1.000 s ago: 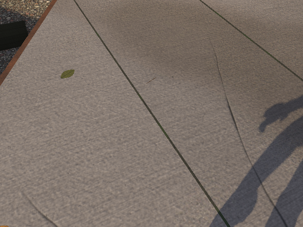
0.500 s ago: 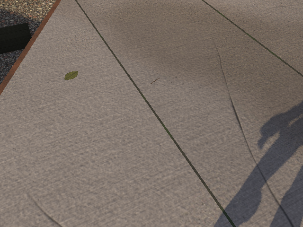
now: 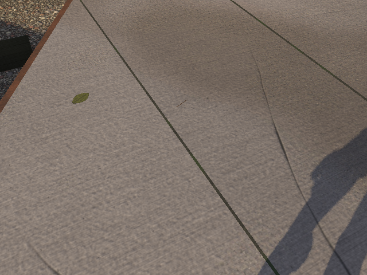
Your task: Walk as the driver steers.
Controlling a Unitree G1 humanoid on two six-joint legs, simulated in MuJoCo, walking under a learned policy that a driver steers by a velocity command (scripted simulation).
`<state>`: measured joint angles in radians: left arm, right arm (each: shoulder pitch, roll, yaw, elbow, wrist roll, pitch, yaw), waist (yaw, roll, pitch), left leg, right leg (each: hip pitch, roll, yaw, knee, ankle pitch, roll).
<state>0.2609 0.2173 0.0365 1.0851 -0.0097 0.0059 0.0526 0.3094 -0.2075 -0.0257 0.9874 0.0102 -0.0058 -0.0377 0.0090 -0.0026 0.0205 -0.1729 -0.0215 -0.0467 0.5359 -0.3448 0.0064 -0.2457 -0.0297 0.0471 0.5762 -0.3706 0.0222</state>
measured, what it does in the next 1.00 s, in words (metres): walks ahead: left foot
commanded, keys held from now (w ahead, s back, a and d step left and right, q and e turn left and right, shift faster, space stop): w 0.88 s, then w+e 0.12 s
